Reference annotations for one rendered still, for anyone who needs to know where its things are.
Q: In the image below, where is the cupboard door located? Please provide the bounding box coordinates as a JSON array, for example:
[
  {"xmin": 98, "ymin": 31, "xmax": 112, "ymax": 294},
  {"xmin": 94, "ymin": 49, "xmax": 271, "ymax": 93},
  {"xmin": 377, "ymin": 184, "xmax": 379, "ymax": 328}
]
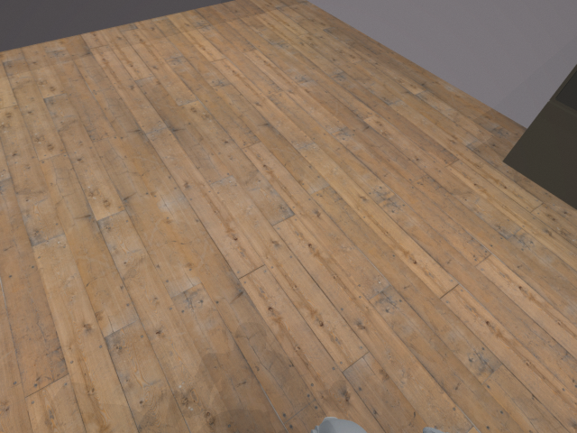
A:
[{"xmin": 555, "ymin": 72, "xmax": 577, "ymax": 111}]

